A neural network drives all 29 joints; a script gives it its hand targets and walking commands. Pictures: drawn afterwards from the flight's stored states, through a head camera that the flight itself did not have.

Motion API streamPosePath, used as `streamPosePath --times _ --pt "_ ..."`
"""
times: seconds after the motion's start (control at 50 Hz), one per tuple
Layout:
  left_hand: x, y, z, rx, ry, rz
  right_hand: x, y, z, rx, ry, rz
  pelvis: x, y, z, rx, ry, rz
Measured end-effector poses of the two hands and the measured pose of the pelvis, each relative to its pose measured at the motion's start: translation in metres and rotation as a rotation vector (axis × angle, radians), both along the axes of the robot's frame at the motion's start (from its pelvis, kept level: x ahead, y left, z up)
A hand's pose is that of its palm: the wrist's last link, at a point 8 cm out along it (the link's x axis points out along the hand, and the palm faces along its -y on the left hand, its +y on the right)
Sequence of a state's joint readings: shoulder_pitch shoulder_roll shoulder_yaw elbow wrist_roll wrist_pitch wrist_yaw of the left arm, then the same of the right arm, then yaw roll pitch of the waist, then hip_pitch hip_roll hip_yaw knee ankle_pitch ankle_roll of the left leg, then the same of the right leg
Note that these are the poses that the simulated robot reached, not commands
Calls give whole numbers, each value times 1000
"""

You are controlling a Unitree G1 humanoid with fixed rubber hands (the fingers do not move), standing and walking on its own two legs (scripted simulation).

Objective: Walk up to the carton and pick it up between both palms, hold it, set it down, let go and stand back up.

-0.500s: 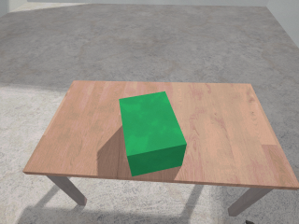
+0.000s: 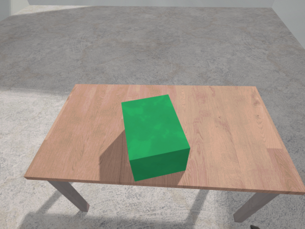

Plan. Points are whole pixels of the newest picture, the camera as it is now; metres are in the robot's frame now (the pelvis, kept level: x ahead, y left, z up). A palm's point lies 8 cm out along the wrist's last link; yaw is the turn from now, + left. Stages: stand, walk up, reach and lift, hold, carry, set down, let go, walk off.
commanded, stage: stand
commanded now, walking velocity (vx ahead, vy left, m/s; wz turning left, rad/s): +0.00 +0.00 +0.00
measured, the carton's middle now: (152, 135) +0.47 +0.02 -0.11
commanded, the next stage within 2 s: none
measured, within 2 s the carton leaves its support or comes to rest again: neither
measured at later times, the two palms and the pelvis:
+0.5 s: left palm out of the picture +0.09 +0.27 -0.12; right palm out of the picture +0.09 -0.27 -0.12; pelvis +0.00 +0.00 +0.00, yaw +0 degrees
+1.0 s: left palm out of the picture +0.09 +0.27 -0.12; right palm out of the picture +0.09 -0.27 -0.12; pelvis +0.00 +0.00 +0.00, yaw +0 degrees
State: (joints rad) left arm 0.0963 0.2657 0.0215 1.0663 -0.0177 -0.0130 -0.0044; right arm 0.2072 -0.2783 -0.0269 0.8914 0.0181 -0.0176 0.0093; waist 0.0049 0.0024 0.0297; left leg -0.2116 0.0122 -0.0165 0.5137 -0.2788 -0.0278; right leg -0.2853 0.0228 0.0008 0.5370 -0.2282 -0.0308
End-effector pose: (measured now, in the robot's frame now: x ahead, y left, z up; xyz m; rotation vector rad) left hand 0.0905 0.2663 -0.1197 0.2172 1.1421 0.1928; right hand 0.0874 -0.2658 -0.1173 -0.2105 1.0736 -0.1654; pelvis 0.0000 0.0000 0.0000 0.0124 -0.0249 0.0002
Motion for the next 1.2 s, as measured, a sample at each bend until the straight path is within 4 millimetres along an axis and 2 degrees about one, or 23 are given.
streamPosePath --times 1.2 --pt "0 -1 1 4 1 0 -2 -1 -2 4 7 -1 0 -1 0 1 1 0"
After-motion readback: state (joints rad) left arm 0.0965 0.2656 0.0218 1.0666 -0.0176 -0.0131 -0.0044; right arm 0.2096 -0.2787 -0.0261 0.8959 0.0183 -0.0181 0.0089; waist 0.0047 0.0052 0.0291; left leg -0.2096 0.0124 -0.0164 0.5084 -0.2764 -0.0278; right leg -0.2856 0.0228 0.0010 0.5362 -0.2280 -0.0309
